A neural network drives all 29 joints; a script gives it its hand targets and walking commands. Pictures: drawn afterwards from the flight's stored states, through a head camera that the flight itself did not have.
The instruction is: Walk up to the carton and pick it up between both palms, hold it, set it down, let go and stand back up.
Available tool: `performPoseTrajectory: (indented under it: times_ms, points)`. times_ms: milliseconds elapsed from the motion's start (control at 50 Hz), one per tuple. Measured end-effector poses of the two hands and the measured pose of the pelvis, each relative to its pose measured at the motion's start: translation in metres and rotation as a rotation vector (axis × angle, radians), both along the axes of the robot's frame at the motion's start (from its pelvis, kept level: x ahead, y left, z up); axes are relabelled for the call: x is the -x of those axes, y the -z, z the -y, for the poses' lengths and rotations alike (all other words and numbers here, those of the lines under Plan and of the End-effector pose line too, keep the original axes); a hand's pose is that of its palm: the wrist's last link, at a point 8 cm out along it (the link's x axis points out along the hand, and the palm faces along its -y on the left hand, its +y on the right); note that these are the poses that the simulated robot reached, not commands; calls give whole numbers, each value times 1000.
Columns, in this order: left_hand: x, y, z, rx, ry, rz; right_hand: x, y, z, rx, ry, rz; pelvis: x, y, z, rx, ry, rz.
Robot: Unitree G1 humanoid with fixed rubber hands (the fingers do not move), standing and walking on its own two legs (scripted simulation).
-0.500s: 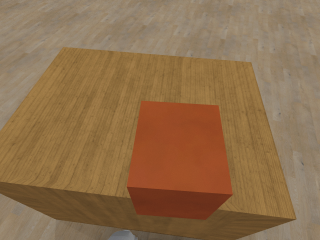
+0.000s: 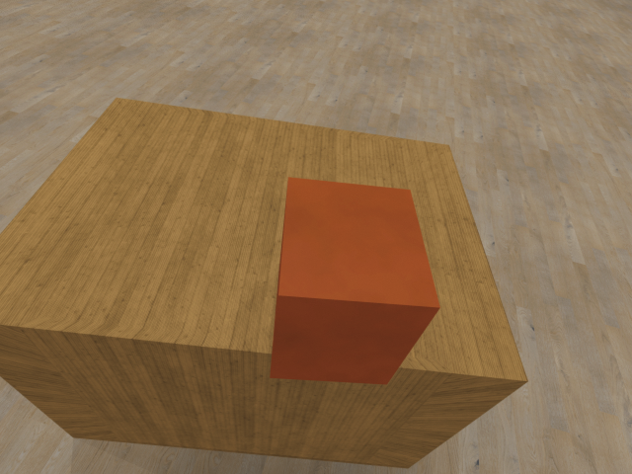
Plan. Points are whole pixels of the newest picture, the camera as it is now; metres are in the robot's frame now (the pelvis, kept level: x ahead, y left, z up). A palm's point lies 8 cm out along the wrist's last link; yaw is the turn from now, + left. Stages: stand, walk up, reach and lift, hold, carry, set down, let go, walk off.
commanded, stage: walk up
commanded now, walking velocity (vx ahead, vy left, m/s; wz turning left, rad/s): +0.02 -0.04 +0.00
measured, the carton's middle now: (339, 284) +0.39 -0.05 +0.00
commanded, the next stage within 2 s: none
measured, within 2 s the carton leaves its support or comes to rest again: neither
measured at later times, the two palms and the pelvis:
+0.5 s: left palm out of the picture -0.08 +0.18 -0.16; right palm out of the picture +0.04 -0.28 -0.13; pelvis -0.01 -0.03 -0.01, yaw +1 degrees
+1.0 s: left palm out of the picture +0.06 +0.13 -0.14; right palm out of the picture -0.01 -0.31 -0.16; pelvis +0.03 -0.09 -0.01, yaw +1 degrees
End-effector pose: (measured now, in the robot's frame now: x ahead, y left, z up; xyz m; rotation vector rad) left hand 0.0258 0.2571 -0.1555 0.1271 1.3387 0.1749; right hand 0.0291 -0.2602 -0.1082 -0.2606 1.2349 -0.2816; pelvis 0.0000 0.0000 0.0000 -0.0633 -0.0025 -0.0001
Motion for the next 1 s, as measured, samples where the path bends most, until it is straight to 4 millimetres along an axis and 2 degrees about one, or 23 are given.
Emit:
performPoseTrajectory:
  times_ms: [100, 180, 260, 320, 380, 440, 480, 500, 540, 640, 700, 760, 800, 840, 920, 1000]
  points:
    - [35, -8, 25, -66, -7, -21, 24, 38, 5, -115, 15, -34, 16, 10, 20, -47, -19, 19]
    - [68, -23, 53, -59, -25, -52, 46, 47, 5, -185, 41, -101, 15, 2, 29, -76, -8, 20]
    - [76, -25, 77, -27, -10, -64, 61, 48, 5, -213, 44, -144, 17, -1, 35, -82, -12, 18]
    - [77, -18, 87, -5, -18, -67, 68, 47, 6, -205, 30, -176, 16, 2, 38, -70, -36, 9]
    - [88, -9, 87, 15, -61, -99, 50, 42, 11, -168, -1, -169, 9, 5, 37, -55, -43, -5]
    - [106, 4, 83, 37, -75, -180, 10, 34, 15, -95, -29, -80, 5, 12, 34, -33, -50, -11]
    - [109, 10, 78, 50, -68, -219, -10, 24, 18, -49, -27, -17, 6, 12, 35, -48, -33, -6]
    - [106, 9, 76, 51, -59, -224, -15, 19, 22, -29, -19, 1, 6, 10, 35, -37, -23, -5]
    - [90, 6, 68, 46, -30, -205, -11, 11, 29, 0, 0, -5, 4, 5, 36, -14, -17, -3]
    - [24, 1, 61, 27, 10, -62, 14, 8, 35, -11, 24, -87, -4, -1, 45, -7, -3, 1]
    - [-7, -3, 71, 17, 24, 5, 19, 18, 33, -63, 34, -99, -9, 0, 54, -28, 6, 9]
    - [-30, -5, 85, -14, 44, 54, 22, 38, 33, -132, 41, -116, -15, 8, 67, -62, 5, 21]
    - [-37, -6, 95, -43, 48, 74, 24, 53, 38, -173, 45, -127, -20, 15, 76, -83, 5, 27]
    - [-40, -14, 106, -52, 50, 78, 24, 59, 41, -202, 49, -144, -24, 13, 81, -75, 2, 30]
    - [-39, -21, 118, -52, 52, 70, 28, 57, 44, -227, 46, -182, -27, 7, 88, -80, -3, 22]
    - [-38, -15, 124, -29, 38, 67, 35, 54, 48, -205, 33, -211, -27, 8, 89, -56, -11, 22]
